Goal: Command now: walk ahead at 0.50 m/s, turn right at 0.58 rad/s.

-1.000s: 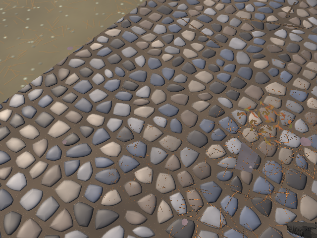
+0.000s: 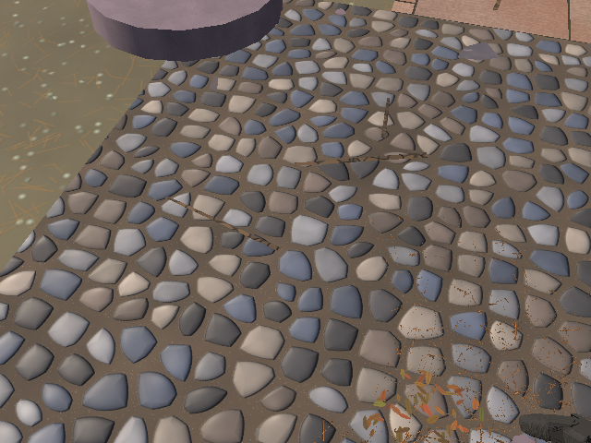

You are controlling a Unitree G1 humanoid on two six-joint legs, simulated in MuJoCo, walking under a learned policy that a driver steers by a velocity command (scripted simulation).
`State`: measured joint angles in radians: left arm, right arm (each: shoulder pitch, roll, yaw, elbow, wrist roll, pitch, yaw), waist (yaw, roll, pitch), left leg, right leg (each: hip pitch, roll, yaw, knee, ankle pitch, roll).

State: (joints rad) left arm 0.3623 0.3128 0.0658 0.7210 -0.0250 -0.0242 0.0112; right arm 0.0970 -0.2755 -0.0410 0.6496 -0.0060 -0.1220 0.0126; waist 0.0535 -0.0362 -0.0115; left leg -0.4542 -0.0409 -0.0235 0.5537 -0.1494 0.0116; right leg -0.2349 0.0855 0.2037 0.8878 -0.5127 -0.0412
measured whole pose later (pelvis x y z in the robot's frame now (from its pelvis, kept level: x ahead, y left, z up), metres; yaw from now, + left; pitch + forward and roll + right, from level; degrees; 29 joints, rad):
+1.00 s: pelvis +0.53 -0.14 +0.00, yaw -36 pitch +2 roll +1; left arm 0.38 0.31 0.07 0.72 -0.03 -0.02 0.02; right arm 0.07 -0.28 -0.05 0.68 -0.01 -0.12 0.02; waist 0.06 -0.03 0.00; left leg -0.45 -0.04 -0.02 0.56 -0.16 0.01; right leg -0.21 0.09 0.21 0.89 -0.53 -0.04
